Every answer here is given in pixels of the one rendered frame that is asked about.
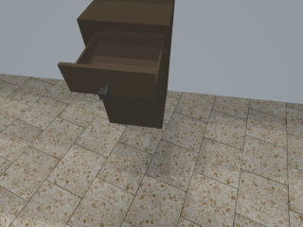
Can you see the handle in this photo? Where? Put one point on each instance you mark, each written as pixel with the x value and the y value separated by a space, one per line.
pixel 104 93

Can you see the cabinet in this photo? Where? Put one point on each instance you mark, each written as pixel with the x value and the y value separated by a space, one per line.
pixel 133 17

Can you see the drawer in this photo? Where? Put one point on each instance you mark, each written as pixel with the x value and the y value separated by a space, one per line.
pixel 130 63

